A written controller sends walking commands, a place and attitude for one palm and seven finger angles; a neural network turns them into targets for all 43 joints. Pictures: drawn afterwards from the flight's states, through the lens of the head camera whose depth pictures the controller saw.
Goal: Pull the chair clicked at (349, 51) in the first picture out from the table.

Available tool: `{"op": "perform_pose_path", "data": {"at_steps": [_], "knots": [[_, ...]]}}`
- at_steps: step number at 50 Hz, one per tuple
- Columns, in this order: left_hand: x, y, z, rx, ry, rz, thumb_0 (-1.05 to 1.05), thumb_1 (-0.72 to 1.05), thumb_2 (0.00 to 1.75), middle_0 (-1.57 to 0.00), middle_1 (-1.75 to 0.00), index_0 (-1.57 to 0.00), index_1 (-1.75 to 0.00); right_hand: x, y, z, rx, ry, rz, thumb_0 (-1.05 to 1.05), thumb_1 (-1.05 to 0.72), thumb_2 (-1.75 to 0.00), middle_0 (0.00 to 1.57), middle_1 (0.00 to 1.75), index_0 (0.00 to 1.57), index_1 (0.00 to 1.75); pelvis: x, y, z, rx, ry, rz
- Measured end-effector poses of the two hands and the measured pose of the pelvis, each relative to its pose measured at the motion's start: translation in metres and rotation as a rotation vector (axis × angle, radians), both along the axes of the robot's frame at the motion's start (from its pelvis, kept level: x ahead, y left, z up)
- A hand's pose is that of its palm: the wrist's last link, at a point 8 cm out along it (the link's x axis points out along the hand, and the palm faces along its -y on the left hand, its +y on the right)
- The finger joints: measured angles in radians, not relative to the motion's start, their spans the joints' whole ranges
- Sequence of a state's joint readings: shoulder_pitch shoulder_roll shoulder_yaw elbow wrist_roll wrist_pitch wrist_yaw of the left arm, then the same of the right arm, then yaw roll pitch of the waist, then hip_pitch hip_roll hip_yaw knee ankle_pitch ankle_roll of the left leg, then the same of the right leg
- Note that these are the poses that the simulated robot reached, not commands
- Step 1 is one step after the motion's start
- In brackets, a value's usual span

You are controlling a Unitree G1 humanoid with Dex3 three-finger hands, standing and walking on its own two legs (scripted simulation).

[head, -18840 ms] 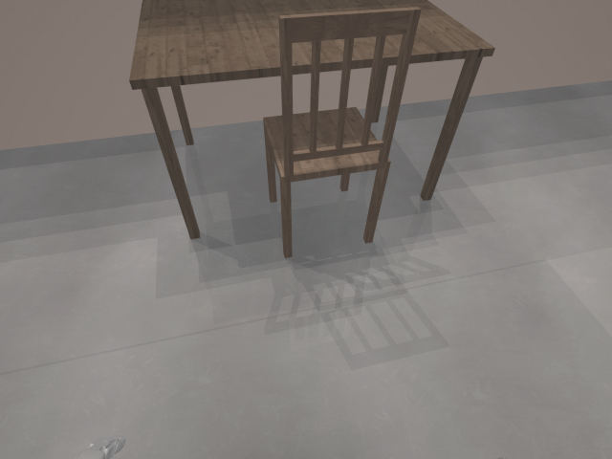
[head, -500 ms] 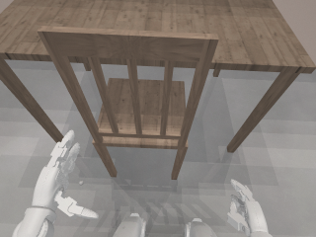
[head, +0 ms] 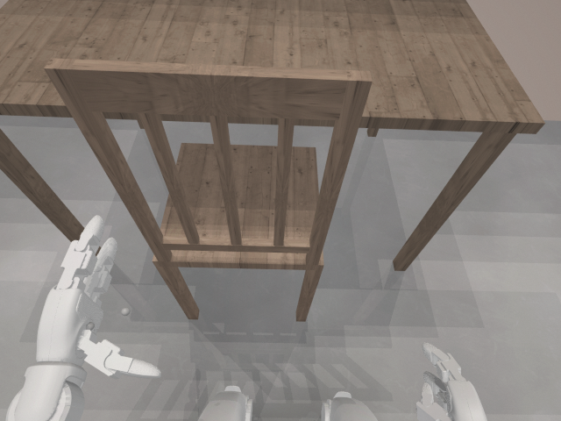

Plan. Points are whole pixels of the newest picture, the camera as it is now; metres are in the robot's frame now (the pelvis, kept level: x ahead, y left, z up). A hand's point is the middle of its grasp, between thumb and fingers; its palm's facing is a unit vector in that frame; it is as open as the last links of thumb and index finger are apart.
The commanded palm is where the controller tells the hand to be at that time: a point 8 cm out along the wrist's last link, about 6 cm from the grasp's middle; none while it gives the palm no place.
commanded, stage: raise the hand toward the chair's back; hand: left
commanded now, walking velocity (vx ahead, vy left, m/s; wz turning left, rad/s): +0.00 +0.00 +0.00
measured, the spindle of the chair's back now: (229, 192) +0.47 +0.11 +0.00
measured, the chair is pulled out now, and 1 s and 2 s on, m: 0.00 0.00 0.00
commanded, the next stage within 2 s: aim the fingers beside a spindle in 0.20 s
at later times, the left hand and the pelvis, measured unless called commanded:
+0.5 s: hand (148, 312) +0.25 +0.19 +0.02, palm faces +0.01 -1.00 -0.04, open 16.9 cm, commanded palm +0.24 +0.25 +0.04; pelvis -0.01 -0.01 -0.01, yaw +0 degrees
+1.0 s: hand (157, 291) +0.28 +0.19 +0.02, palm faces +0.01 -1.00 -0.03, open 16.9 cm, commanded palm +0.27 +0.24 +0.02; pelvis -0.01 +0.00 -0.02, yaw +0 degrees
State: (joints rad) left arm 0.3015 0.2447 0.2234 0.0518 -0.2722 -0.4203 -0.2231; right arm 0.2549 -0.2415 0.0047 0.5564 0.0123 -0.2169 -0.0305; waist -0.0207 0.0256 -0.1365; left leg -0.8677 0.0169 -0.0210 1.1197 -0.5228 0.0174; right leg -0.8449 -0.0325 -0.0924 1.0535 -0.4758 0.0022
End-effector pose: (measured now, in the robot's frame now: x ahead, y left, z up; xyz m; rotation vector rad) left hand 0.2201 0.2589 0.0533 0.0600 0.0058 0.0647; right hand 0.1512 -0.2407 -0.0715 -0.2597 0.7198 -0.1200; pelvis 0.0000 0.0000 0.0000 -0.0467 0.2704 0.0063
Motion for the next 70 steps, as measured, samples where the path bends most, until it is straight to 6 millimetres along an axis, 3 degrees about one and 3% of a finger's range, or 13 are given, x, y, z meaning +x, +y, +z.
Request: {"op": "perform_pose_path", "data": {"at_steps": [9, 17, 24, 32, 37, 44, 53, 59, 64, 70], "knots": [[-0.001, -0.012, -0.015, -0.014, 0.104, -0.056, -0.01, -0.49, 0.30, -0.06, -0.08, -0.06, -0.08, 0.009, 0.000, -0.004, 0.032, -0.017, 0.004, 0.01, -0.90, -0.89, 0.21, 0.30, 0.21, 0.30, -0.002, -0.005, -0.001, 0.006, -0.002, -0.001], [-0.002, -0.010, -0.001, 0.005, 0.004, 0.004, -0.01, -0.49, 0.30, -0.06, -0.08, -0.06, -0.08, 0.012, -0.002, -0.004, 0.033, -0.025, 0.023, 0.01, -0.90, -0.89, 0.21, 0.30, 0.20, 0.30, -0.002, -0.012, -0.001, 0.009, -0.004, 0.006], [0.009, -0.016, -0.024, -0.017, 0.085, -0.048, -0.01, -0.49, 0.30, -0.06, -0.08, -0.06, -0.08, 0.009, -0.010, -0.010, 0.017, -0.009, 0.015, 0.01, -0.90, -0.89, 0.21, 0.30, 0.21, 0.30, -0.005, -0.014, -0.006, 0.009, 0.006, 0.005], [0.025, -0.013, -0.015, -0.009, 0.007, -0.028, -0.01, -0.49, 0.30, -0.06, -0.08, -0.06, -0.08, -0.004, -0.017, -0.014, 0.004, 0.024, -0.009, 0.01, -0.90, -0.89, 0.21, 0.30, 0.20, 0.30, -0.005, -0.015, -0.007, 0.011, 0.016, -0.003], [0.030, -0.006, -0.028, -0.019, 0.056, -0.028, -0.01, -0.49, 0.30, -0.06, -0.08, -0.06, -0.08, -0.009, -0.017, -0.018, 0.005, 0.048, -0.018, 0.01, -0.90, -0.89, 0.21, 0.30, 0.20, 0.30, -0.006, -0.013, -0.009, 0.011, 0.025, -0.006], [0.028, -0.013, -0.033, -0.034, 0.044, -0.056, -0.01, -0.49, 0.30, -0.06, -0.08, -0.06, -0.08, -0.013, -0.013, -0.020, -0.009, 0.052, -0.016, 0.01, -0.90, -0.89, 0.21, 0.30, 0.20, 0.30, -0.007, -0.006, -0.012, 0.006, 0.034, -0.007], [0.050, -0.023, -0.044, -0.042, 0.024, -0.076, -0.01, -0.50, 0.30, -0.06, -0.08, -0.06, -0.08, -0.011, -0.001, -0.032, 0.002, 0.067, 0.008, 0.01, -0.90, -0.89, 0.21, 0.30, 0.21, 0.30, -0.013, 0.000, -0.020, 0.003, 0.056, -0.007], [0.054, -0.027, -0.047, -0.040, 0.038, -0.071, -0.01, -0.49, 0.30, -0.06, -0.08, -0.06, -0.08, -0.013, 0.005, -0.034, 0.016, 0.080, 0.001, 0.01, -0.90, -0.89, 0.21, 0.30, 0.21, 0.30, -0.013, 0.003, -0.021, 0.006, 0.064, -0.015], [0.057, -0.022, -0.044, -0.029, -0.002, -0.034, -0.01, -0.49, 0.30, -0.06, -0.08, -0.06, -0.08, -0.014, 0.006, -0.039, 0.018, 0.104, 0.009, 0.01, -0.90, -0.89, 0.21, 0.30, 0.21, 0.30, -0.013, 0.003, -0.024, 0.005, 0.069, -0.014], [0.067, -0.031, -0.059, -0.037, 0.033, -0.068, -0.01, -0.50, 0.30, -0.06, -0.08, -0.06, -0.08, -0.017, 0.002, -0.047, 0.007, 0.131, 0.007, 0.01, -0.90, -0.89, 0.21, 0.30, 0.21, 0.30, -0.015, 0.003, -0.029, 0.002, 0.083, -0.008]]}}
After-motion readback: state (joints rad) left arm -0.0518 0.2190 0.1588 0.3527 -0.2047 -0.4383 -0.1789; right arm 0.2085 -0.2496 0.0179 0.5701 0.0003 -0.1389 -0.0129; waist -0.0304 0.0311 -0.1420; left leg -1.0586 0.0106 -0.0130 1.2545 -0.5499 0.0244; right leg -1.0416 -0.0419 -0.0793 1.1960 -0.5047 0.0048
